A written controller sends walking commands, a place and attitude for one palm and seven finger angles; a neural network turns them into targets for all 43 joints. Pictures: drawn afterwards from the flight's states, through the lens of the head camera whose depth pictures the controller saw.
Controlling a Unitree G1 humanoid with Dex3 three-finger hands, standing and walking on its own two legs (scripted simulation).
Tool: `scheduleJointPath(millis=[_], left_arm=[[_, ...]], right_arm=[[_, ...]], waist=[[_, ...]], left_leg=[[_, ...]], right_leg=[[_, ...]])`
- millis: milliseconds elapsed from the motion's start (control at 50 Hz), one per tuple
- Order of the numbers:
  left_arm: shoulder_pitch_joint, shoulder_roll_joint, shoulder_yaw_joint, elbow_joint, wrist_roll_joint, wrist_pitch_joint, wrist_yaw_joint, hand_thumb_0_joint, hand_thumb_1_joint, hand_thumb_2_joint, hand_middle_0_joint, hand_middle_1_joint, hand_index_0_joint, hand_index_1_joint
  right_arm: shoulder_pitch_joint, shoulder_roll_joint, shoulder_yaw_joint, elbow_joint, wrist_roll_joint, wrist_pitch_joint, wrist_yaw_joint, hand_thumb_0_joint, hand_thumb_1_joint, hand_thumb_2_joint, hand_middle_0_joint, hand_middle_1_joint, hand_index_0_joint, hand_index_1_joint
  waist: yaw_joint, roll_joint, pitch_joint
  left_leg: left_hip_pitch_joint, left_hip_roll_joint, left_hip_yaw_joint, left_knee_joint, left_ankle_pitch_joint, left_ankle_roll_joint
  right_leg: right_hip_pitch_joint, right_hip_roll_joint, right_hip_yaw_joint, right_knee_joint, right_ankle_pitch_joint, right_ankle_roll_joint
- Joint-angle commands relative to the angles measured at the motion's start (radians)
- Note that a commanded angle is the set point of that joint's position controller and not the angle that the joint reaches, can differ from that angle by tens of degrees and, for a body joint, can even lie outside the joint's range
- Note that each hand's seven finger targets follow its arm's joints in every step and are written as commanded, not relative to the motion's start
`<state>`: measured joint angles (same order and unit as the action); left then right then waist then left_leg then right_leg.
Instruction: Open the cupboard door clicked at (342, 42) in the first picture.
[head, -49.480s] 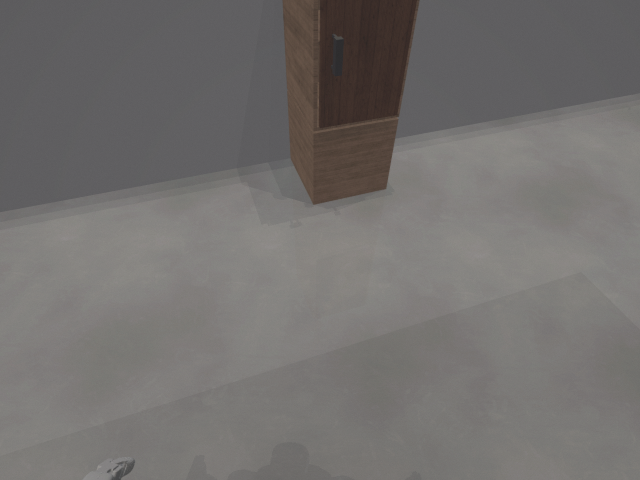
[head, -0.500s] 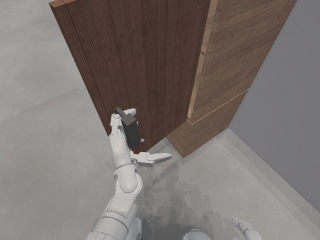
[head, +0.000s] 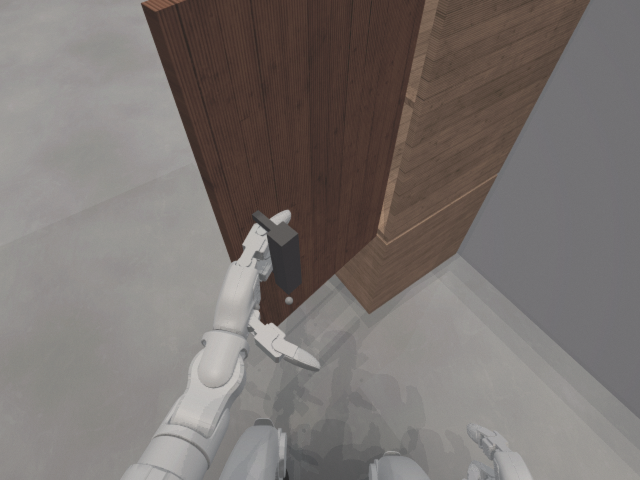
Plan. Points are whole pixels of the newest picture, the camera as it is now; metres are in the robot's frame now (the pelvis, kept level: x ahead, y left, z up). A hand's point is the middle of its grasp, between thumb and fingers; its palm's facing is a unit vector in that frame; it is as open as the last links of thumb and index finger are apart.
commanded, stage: slide the hand sideways off the handle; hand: left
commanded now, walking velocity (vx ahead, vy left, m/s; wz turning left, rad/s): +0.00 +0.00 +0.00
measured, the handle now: (275, 251) +0.40 +0.08 +0.04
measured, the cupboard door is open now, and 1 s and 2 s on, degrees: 100 100 100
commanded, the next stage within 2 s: draw the hand back to the body in 1.00 s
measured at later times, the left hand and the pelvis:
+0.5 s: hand (268, 330) +0.29 +0.07 +0.04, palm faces -0.09 -1.00 +0.00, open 16.4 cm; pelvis +0.00 +0.00 +0.00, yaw -1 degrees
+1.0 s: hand (227, 374) +0.24 +0.11 +0.04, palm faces -0.08 -1.00 -0.02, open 16.4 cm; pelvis +0.01 -0.02 -0.01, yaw +0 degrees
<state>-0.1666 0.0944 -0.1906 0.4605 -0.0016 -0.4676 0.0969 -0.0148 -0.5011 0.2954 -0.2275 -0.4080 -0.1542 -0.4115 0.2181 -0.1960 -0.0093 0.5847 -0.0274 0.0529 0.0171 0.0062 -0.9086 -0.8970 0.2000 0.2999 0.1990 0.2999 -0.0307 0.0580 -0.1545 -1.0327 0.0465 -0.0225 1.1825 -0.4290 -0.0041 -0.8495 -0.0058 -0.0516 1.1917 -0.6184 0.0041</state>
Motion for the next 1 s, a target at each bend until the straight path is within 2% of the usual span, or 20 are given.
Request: scheduleJointPath(millis=[0, 40, 80, 100, 140, 160, 200, 260, 360, 440, 540, 600, 640, 700, 760, 800, 820, 880, 940, 980], left_arm=[[-0.187, -0.16, -0.013, -0.232, -0.158, -0.014, -0.089, 0.0, -0.5, 0.3, -0.15, -0.3, -0.15, -0.3], [-0.167, -0.146, 0.006, -0.243, -0.139, -0.016, -0.059, 0.0, -0.5, 0.3, -0.15, -0.3, -0.15, -0.3], [-0.119, -0.124, 0.004, -0.256, -0.079, -0.042, -0.029, 0.0, -0.5, 0.3, -0.15, -0.3, -0.15, -0.3], [-0.098, -0.087, 0.019, -0.257, -0.04, -0.058, -0.011, 0.0, -0.5, 0.3, -0.15, -0.3, -0.15, -0.3], [-0.094, -0.089, 0.004, -0.28, 0.006, -0.084, 0.004, 0.0, -0.5, 0.3, -0.15, -0.3, -0.15, -0.3], [-0.071, -0.09, -0.002, -0.292, 0.016, -0.091, 0.004, 0.0, -0.5, 0.3, -0.15, -0.3, -0.15, -0.3], [-0.038, -0.048, 0.029, -0.304, 0.017, -0.088, -0.002, 0.0, -0.5, 0.3, -0.15, -0.3, -0.15, -0.3], [-0.013, -0.048, 0.024, -0.372, -0.005, -0.069, -0.021, 0.0, -0.5, 0.3, -0.15, -0.3, -0.15, -0.3], [0.049, -0.021, 0.053, -0.485, -0.059, -0.043, -0.037, 0.0, -0.5, 0.3, -0.15, -0.3, -0.15, -0.3], [0.112, -0.021, 0.043, -0.493, -0.07, -0.047, -0.059, 0.0, -0.5, 0.3, -0.15, -0.3, -0.15, -0.3], [0.19, 0.013, 0.07, -0.466, -0.076, -0.041, -0.113, 0.0, -0.5, 0.3, -0.15, -0.3, -0.15, -0.3], [0.192, 0.053, 0.108, -0.504, -0.09, -0.034, -0.139, 0.0, -0.5, 0.3, -0.15, -0.3, -0.15, -0.3], [0.222, 0.067, 0.13, -0.553, -0.105, -0.041, -0.149, 0.0, -0.5, 0.3, -0.15, -0.3, -0.15, -0.3], [0.277, 0.094, 0.17, -0.613, -0.131, -0.049, -0.157, 0.0, -0.5, 0.3, -0.15, -0.3, -0.15, -0.3], [0.383, 0.085, 0.165, -0.627, -0.149, -0.052, -0.176, 0.0, -0.5, 0.3, -0.15, -0.3, -0.15, -0.3], [0.406, 0.111, 0.19, -0.608, -0.154, -0.047, -0.196, 0.0, -0.5, 0.3, -0.15, -0.3, -0.15, -0.3], [0.405, 0.111, 0.179, -0.624, -0.153, -0.047, -0.208, 0.0, -0.5, 0.3, -0.15, -0.3, -0.15, -0.3], [0.471, 0.109, 0.185, -0.633, -0.17, -0.041, -0.244, 0.0, -0.5, 0.3, -0.15, -0.3, -0.15, -0.3], [0.492, 0.128, 0.207, -0.668, -0.195, -0.047, -0.269, 0.0, -0.5, 0.3, -0.15, -0.3, -0.15, -0.3], [0.418, 0.141, 0.214, -0.7, -0.204, -0.06, -0.272, 0.0, -0.5, 0.3, -0.15, -0.3, -0.15, -0.3]], right_arm=[[-0.037, -0.13, -0.032, -0.161, 0.03, -0.05, -0.024, 0.0, -0.9, -0.9, 0.2, 0.3, 0.2, 0.3], [-0.028, -0.131, -0.037, -0.161, 0.026, -0.05, -0.016, 0.0, -0.9, -0.9, 0.2, 0.3, 0.2, 0.3], [-0.017, -0.131, -0.042, -0.168, 0.014, -0.047, -0.001, 0.0, -0.9, -0.9, 0.2, 0.3, 0.2, 0.3], [-0.014, -0.135, -0.045, -0.17, 0.008, -0.044, 0.006, 0.0, -0.9, -0.9, 0.2, 0.3, 0.2, 0.3], [-0.014, -0.129, -0.05, -0.179, 0.0, -0.038, 0.022, 0.0, -0.9, -0.9, 0.2, 0.3, 0.2, 0.3], [-0.02, -0.129, -0.052, -0.188, -0.002, -0.035, 0.027, 0.0, -0.9, -0.9, 0.2, 0.3, 0.2, 0.3], [-0.019, -0.136, -0.053, -0.2, -0.001, -0.026, 0.029, 0.0, -0.9, -0.9, 0.2, 0.3, 0.2, 0.3], [-0.038, -0.133, -0.05, -0.223, 0.007, -0.016, 0.022, 0.0, -0.9, -0.9, 0.2, 0.3, 0.2, 0.3], [-0.046, -0.128, -0.044, -0.233, 0.017, -0.021, -0.004, 0.0, -0.9, -0.9, 0.2, 0.3, 0.2, 0.3], [-0.053, -0.122, -0.037, -0.228, 0.018, -0.038, -0.017, 0.0, -0.9, -0.9, 0.2, 0.3, 0.2, 0.3], [-0.053, -0.125, -0.036, -0.23, 0.019, -0.046, -0.025, 0.0, -0.9, -0.9, 0.2, 0.3, 0.2, 0.3], [-0.055, -0.127, -0.037, -0.237, 0.022, -0.051, -0.033, 0.0, -0.9, -0.9, 0.2, 0.3, 0.2, 0.3], [-0.061, -0.121, -0.038, -0.244, 0.021, -0.057, -0.037, 0.0, -0.9, -0.9, 0.2, 0.3, 0.2, 0.3], [-0.054, -0.119, -0.037, -0.25, 0.021, -0.068, -0.042, 0.0, -0.9, -0.9, 0.2, 0.3, 0.2, 0.3], [-0.055, -0.115, -0.037, -0.257, 0.023, -0.077, -0.041, 0.0, -0.9, -0.9, 0.2, 0.3, 0.2, 0.3], [-0.05, -0.123, -0.039, -0.253, 0.025, -0.08, -0.046, 0.0, -0.9, -0.9, 0.2, 0.3, 0.2, 0.3], [-0.057, -0.123, -0.038, -0.257, 0.024, -0.083, -0.046, 0.0, -0.9, -0.9, 0.2, 0.3, 0.2, 0.3], [-0.051, -0.124, -0.041, -0.262, 0.027, -0.09, -0.05, 0.0, -0.9, -0.9, 0.2, 0.3, 0.2, 0.3], [-0.056, -0.125, -0.043, -0.268, 0.028, -0.101, -0.059, 0.0, -0.9, -0.9, 0.2, 0.3, 0.2, 0.3], [-0.054, -0.129, -0.041, -0.262, 0.025, -0.115, -0.067, 0.0, -0.9, -0.9, 0.2, 0.3, 0.2, 0.3]], waist=[[-0.022, -0.112, -0.271], [-0.016, -0.115, -0.258], [-0.009, -0.119, -0.243], [-0.001, -0.11, -0.245], [-0.002, -0.079, -0.259], [0.003, -0.056, -0.266], [0.01, -0.076, -0.268], [0.016, -0.037, -0.288], [0.017, -0.079, -0.311], [0.001, -0.099, -0.262], [0.002, -0.109, -0.224], [0.01, -0.077, -0.238], [0.023, -0.047, -0.28], [0.033, -0.045, -0.313], [0.026, -0.056, -0.281], [0.02, -0.081, -0.259], [0.015, -0.06, -0.246], [0.015, -0.066, -0.238], [0.014, -0.073, -0.237], [-0.001, -0.074, -0.236]], left_leg=[[0.429, -0.031, -0.023, -0.199, 0.063, 0.011], [0.412, -0.03, -0.025, -0.194, 0.086, 0.011], [0.382, -0.029, -0.024, -0.175, 0.105, 0.013], [0.371, -0.028, -0.026, -0.165, 0.113, 0.013], [0.368, -0.028, -0.022, -0.147, 0.106, 0.013], [0.372, -0.03, -0.017, -0.142, 0.101, 0.012], [0.355, -0.029, -0.02, -0.146, 0.082, 0.012], [0.382, -0.029, -0.01, -0.153, 0.074, 0.01], [0.394, -0.026, -0.011, -0.151, 0.113, 0.015], [0.36, -0.027, -0.011, -0.138, 0.118, 0.02], [0.318, -0.03, -0.007, -0.126, 0.101, 0.021], [0.32, -0.033, -0.003, -0.118, 0.111, 0.024], [0.346, -0.034, 0.001, -0.112, 0.14, 0.022], [0.35, -0.035, -0.002, -0.105, 0.185, 0.023], [0.333, -0.035, 0.005, -0.097, 0.194, 0.023], [0.301, -0.035, 0.003, -0.086, 0.186, 0.026], [0.289, -0.037, 0.006, -0.082, 0.178, 0.025], [0.279, -0.037, 0.007, -0.075, 0.174, 0.024], [0.263, -0.038, 0.006, -0.063, 0.159, 0.025], [0.247, -0.036, 0.002, -0.044, 0.133, 0.026]], right_leg=[[-0.012, 0.036, -0.018, -0.259, 0.236, -0.032], [-0.027, 0.034, -0.025, -0.235, 0.251, -0.028], [-0.05, 0.029, -0.023, -0.206, 0.259, -0.029], [-0.063, 0.027, -0.018, -0.188, 0.258, -0.033], [-0.093, 0.025, -0.016, -0.166, 0.247, -0.035], [-0.099, 0.025, -0.012, -0.165, 0.243, -0.036], [-0.08, 0.029, -0.008, -0.165, 0.23, -0.039], [-0.069, 0.029, -0.003, -0.176, 0.228, -0.038], [-0.02, 0.033, 0.0, -0.188, 0.266, -0.03], [-0.025, 0.032, 0.001, -0.19, 0.281, -0.025], [-0.033, 0.029, 0.005, -0.189, 0.277, -0.023], [-0.023, 0.029, 0.014, -0.187, 0.283, -0.025], [-0.011, 0.029, 0.015, -0.178, 0.314, -0.026], [0.023, 0.033, 0.015, -0.167, 0.361, -0.027], [0.024, 0.032, 0.016, -0.169, 0.399, -0.02], [0.023, 0.034, 0.023, -0.17, 0.4, -0.018], [0.014, 0.029, 0.027, -0.167, 0.402, -0.016], [0.01, 0.029, 0.026, -0.164, 0.407, -0.013], [0.003, 0.028, 0.035, -0.165, 0.392, -0.009], [-0.022, 0.028, 0.04, -0.163, 0.349, -0.008]])
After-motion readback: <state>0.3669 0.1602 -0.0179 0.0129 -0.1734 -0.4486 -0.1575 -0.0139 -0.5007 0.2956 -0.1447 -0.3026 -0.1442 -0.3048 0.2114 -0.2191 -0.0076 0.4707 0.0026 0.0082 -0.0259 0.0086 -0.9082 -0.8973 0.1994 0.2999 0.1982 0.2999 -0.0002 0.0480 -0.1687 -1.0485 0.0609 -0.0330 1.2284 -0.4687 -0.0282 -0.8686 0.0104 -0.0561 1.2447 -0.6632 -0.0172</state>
